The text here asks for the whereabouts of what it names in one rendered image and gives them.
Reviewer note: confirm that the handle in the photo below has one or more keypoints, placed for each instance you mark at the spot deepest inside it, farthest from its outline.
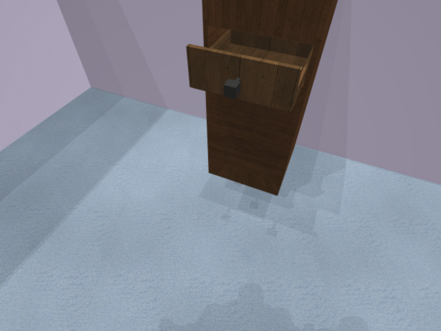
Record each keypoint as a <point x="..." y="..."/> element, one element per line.
<point x="231" y="88"/>

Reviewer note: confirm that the cabinet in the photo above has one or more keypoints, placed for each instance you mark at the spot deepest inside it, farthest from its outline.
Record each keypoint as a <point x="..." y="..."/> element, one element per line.
<point x="249" y="143"/>

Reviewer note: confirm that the drawer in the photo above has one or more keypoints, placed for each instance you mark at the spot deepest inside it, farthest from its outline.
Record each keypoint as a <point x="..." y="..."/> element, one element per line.
<point x="271" y="70"/>

